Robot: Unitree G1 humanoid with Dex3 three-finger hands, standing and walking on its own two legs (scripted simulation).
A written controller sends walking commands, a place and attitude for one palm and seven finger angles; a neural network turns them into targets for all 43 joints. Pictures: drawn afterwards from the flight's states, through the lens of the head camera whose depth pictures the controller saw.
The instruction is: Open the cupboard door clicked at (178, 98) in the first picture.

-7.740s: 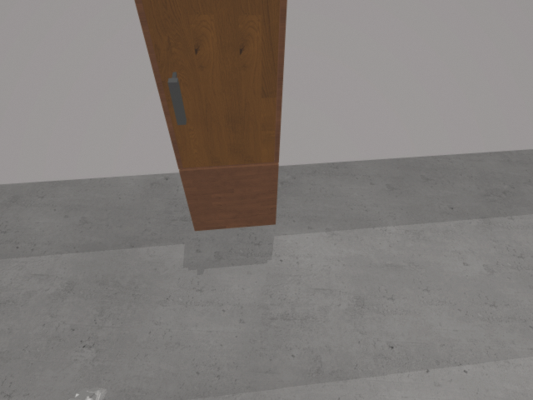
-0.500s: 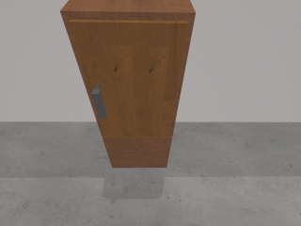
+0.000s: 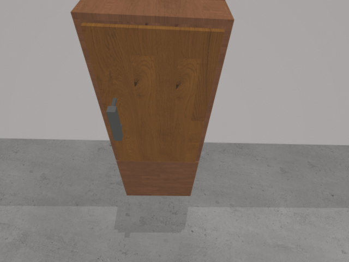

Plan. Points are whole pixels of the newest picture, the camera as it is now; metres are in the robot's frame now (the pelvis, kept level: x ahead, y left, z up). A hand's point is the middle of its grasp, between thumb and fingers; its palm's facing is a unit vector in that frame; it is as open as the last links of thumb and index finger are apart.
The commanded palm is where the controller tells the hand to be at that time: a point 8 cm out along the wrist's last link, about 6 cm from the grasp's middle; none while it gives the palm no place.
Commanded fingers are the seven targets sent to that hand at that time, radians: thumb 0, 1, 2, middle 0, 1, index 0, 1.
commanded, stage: look again from close up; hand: left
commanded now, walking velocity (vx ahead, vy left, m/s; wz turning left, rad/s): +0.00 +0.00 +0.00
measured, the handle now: (116, 119) +0.54 +0.23 -0.04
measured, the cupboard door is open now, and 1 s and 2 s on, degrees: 0 0 0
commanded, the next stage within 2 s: raise the hand with hooked fingers in 0.10 s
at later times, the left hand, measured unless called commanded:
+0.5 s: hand (103, 229) +0.19 +0.17 -0.02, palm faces +0.06 -1.00 -0.01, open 7.9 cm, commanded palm +0.12 +0.24 -0.06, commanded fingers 0.00 0.53 0.74 -0.23 -0.54 -0.23 -0.54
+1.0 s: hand (87, 236) +0.18 +0.21 -0.05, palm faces +0.08 -1.00 -0.04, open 10.8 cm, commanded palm +0.15 +0.26 -0.05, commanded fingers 0.00 -0.06 0.49 -0.27 -0.92 -0.27 -0.92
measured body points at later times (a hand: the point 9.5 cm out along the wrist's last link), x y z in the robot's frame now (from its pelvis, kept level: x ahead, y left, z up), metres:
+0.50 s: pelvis -0.03 -0.02 -0.06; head +0.00 -0.01 +0.39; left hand +0.18 +0.22 -0.02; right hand +0.17 -0.26 -0.13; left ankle +0.01 +0.09 -0.74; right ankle -0.04 -0.11 -0.74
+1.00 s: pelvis -0.05 -0.03 -0.09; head +0.01 -0.02 +0.35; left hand +0.17 +0.26 -0.05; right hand +0.11 -0.26 -0.19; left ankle +0.01 +0.09 -0.74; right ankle -0.04 -0.12 -0.74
